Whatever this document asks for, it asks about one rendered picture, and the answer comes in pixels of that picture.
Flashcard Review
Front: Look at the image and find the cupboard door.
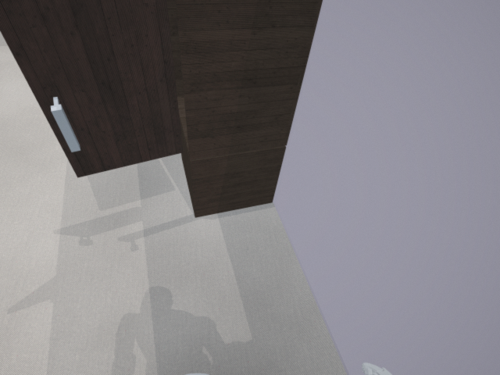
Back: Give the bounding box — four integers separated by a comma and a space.
0, 0, 183, 178

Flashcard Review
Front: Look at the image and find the handle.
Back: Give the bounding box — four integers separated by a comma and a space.
51, 97, 80, 152

